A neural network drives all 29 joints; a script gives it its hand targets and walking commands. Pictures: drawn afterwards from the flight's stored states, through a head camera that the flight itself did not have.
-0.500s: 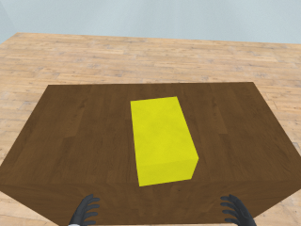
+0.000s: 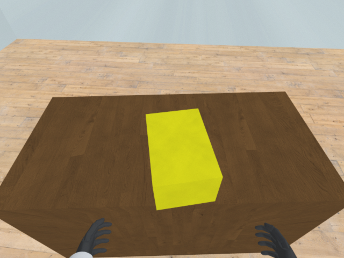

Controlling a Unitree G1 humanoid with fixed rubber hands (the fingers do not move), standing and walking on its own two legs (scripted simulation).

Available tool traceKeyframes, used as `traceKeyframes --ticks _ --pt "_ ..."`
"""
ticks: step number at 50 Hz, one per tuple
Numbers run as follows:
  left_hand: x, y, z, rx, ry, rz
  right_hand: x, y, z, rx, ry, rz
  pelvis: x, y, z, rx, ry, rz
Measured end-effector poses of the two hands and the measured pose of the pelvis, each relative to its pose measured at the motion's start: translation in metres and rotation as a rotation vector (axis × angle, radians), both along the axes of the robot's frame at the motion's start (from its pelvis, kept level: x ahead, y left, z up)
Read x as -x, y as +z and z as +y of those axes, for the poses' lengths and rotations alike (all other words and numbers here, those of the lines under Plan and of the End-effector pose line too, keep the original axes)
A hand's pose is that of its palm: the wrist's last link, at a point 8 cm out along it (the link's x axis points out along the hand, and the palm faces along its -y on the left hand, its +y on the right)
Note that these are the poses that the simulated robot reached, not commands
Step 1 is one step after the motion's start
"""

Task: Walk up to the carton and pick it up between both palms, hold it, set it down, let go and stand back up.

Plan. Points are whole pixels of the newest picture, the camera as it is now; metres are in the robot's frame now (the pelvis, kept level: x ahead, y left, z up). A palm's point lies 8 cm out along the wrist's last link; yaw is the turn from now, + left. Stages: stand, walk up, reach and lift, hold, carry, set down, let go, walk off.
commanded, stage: stand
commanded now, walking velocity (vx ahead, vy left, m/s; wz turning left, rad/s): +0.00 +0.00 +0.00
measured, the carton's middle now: (178, 155) +0.44 +0.00 -0.07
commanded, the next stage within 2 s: none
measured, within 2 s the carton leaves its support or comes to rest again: neither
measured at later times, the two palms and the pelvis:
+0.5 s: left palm out of the picture +0.10 +0.30 -0.10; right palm out of the picture +0.09 -0.30 -0.10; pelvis +0.00 +0.00 +0.00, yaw +1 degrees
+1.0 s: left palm out of the picture +0.07 +0.31 -0.11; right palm out of the picture +0.08 -0.30 -0.10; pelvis +0.00 +0.00 +0.00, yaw +1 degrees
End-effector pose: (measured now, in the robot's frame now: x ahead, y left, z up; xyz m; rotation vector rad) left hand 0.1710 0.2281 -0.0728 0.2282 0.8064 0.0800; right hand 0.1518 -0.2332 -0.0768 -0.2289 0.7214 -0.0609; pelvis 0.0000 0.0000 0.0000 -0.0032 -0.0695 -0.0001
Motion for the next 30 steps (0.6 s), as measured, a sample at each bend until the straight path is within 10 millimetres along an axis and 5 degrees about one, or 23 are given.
traceKeyframes --ticks 12,30 --pt "0.052 -0.02 0.065 -0.126 0.069 0.125 0.046 -0.011 -0.07 0.176 -0.092 0.262 -0.002 -0.003 -0.004 0.006 0.021 0.052" --pt "0.074 -0.032 0.073 -0.132 0.062 0.258 0.064 -0.027 -0.06 0.161 -0.084 0.368 -0.002 0.0 0.003 0.005 0.013 0.047"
